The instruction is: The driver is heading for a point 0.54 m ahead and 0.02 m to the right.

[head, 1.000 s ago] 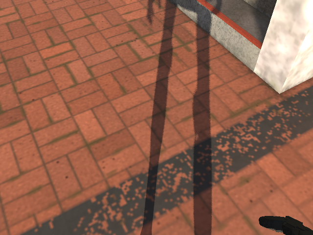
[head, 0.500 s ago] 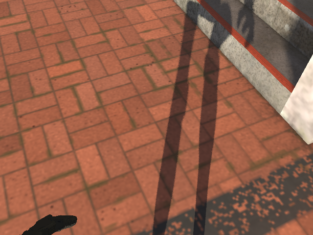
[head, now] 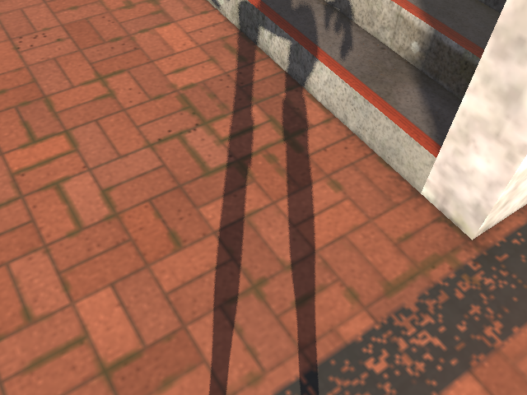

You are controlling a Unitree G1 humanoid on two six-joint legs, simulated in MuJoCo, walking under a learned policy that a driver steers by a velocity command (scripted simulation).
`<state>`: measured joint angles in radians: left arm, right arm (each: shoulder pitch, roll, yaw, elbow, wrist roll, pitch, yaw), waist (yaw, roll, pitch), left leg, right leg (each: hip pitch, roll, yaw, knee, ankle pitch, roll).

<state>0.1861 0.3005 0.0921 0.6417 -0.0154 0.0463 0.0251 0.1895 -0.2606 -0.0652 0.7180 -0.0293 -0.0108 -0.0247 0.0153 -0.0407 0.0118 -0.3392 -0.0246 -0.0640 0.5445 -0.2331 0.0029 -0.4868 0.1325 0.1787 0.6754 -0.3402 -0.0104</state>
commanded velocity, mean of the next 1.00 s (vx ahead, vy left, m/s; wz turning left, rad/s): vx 0.10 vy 0.00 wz -0.02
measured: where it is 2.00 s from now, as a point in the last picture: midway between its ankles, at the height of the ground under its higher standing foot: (249, 372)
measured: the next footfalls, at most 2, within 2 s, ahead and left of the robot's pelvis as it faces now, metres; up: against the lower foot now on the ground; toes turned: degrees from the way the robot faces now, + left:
right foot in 0.38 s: +0.01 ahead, -0.14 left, +0.00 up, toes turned -14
left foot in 0.90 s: +0.05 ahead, +0.11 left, +0.00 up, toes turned +3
